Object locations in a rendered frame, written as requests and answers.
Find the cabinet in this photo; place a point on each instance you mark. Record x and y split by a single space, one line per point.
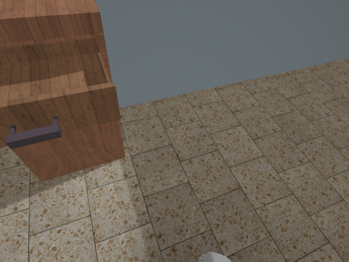
28 22

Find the drawer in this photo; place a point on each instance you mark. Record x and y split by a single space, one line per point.
67 79

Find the handle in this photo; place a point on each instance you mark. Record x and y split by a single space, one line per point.
33 136

